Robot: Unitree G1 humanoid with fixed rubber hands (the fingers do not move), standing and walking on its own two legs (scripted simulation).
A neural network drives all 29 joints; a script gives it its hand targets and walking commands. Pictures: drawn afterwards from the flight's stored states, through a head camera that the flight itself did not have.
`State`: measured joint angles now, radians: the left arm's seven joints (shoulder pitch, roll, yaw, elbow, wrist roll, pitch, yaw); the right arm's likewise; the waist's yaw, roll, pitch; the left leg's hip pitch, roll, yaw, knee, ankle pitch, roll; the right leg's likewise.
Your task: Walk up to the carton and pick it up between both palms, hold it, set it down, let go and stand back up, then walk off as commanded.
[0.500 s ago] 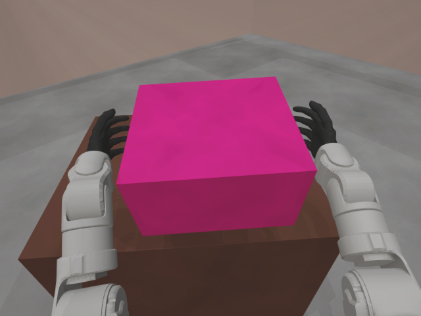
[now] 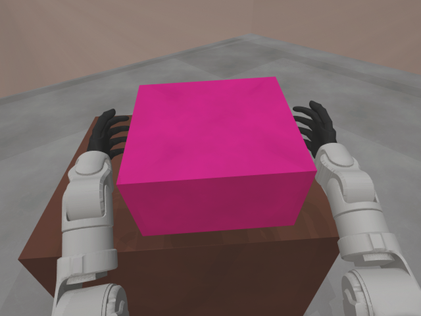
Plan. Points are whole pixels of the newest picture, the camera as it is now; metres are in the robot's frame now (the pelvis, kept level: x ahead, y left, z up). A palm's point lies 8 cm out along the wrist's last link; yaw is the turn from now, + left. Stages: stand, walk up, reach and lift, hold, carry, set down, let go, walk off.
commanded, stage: hold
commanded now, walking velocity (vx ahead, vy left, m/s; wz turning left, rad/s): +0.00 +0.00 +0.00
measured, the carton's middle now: (212, 151) +0.42 +0.00 +0.14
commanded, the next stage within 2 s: set down in 0.28 s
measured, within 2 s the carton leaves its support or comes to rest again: neither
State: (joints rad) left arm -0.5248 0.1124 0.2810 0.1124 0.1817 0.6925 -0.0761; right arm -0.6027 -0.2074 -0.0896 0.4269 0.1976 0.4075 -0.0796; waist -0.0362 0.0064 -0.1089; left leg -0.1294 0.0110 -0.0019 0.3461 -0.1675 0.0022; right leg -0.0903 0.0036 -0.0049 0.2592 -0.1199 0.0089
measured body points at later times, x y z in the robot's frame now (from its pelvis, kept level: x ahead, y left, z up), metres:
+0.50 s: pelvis +0.00 +0.00 +0.00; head -0.07 +0.01 +0.45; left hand +0.35 +0.20 +0.22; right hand +0.37 -0.20 +0.22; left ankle +0.02 +0.11 -0.75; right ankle +0.02 -0.13 -0.75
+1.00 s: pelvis +0.02 +0.00 +0.00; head -0.01 +0.01 +0.45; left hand +0.41 +0.20 +0.18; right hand +0.41 -0.20 +0.19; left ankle +0.02 +0.11 -0.75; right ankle +0.02 -0.13 -0.75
